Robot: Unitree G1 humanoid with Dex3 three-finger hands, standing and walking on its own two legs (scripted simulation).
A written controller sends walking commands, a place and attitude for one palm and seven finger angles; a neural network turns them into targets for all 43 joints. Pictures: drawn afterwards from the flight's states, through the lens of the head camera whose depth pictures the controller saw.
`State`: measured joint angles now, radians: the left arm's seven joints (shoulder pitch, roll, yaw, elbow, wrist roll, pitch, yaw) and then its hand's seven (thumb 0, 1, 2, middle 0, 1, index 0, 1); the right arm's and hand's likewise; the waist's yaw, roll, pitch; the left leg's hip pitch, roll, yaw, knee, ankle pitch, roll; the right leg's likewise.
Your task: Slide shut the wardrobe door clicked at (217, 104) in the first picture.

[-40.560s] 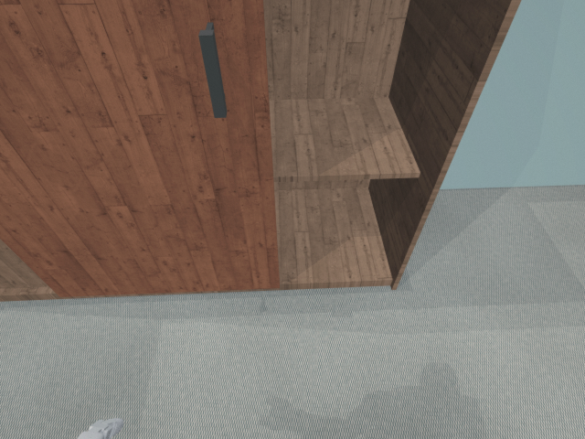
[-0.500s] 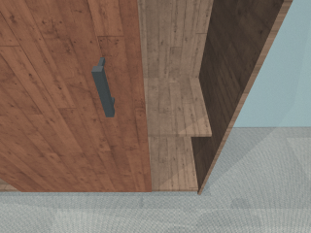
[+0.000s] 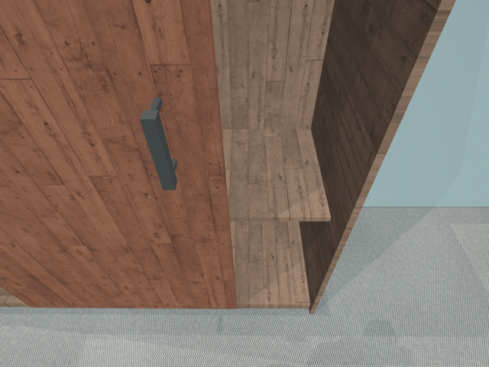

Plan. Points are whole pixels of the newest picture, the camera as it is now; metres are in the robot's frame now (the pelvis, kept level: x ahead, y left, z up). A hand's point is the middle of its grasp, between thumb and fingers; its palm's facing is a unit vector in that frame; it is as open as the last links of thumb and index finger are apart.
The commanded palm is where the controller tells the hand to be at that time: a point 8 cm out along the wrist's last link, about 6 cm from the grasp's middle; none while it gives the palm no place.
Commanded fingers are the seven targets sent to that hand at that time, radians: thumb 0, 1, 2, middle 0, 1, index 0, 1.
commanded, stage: look again from close up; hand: left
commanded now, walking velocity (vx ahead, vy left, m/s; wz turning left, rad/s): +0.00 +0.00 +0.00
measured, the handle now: (163, 145) +0.43 +0.17 +0.15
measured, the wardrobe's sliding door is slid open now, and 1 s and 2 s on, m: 0.29 0.29 0.29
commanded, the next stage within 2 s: none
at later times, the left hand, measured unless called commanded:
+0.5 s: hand out of the picture +0.00 +0.19 -0.17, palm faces +0.03 -0.97 -0.24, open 7.4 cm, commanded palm none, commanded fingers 0.00 0.90 0.90 -0.20 -0.30 -0.20 -0.30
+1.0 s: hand out of the picture -0.01 +0.18 -0.17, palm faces +0.05 -0.97 -0.22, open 7.4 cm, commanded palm none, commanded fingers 0.00 0.90 0.90 -0.20 -0.30 -0.20 -0.30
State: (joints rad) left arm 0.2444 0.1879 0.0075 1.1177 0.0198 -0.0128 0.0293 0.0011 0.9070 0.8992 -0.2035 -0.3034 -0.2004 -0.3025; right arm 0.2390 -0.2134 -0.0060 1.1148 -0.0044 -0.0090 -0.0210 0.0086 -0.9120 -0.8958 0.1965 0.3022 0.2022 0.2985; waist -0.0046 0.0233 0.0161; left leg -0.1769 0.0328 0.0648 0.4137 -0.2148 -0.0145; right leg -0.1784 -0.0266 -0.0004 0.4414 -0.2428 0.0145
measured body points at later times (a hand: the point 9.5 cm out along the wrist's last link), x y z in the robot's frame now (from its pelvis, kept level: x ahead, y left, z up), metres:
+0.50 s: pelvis +0.00 +0.00 +0.00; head +0.00 -0.01 +0.45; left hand +0.00 +0.24 -0.15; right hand +0.01 -0.24 -0.16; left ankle +0.00 +0.13 -0.74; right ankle +0.00 -0.13 -0.74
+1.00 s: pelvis +0.00 +0.00 +0.00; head +0.00 -0.01 +0.45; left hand -0.01 +0.23 -0.16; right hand +0.00 -0.23 -0.16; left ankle +0.00 +0.13 -0.74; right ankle +0.00 -0.13 -0.74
